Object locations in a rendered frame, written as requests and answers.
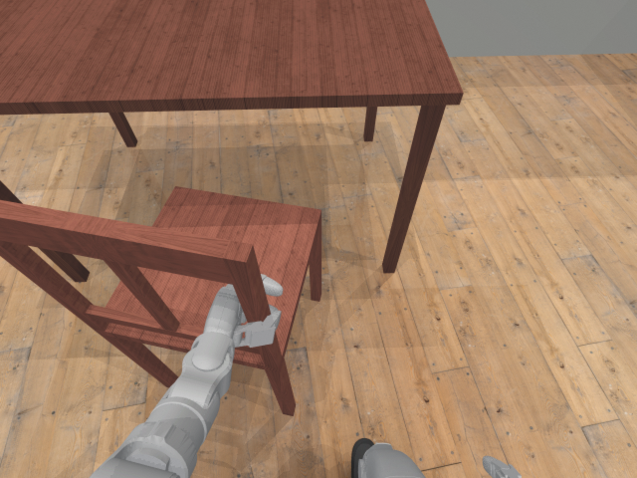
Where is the robot right foot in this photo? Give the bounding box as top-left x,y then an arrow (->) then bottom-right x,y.
351,438 -> 374,478

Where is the robot left upper arm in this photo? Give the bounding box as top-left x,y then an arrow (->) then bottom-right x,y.
94,457 -> 180,478

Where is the table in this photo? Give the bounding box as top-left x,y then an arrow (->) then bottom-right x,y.
0,0 -> 463,282

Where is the chair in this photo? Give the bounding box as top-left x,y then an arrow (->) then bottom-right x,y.
0,186 -> 321,416

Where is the left robot hand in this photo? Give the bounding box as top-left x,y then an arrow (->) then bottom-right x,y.
203,274 -> 283,348

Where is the right robot hand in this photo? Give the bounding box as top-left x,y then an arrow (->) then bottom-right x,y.
483,456 -> 522,478

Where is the left robot forearm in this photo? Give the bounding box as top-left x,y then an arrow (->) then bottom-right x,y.
90,332 -> 235,478

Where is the robot right shin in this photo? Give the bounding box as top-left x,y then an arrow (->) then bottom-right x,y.
362,443 -> 393,459

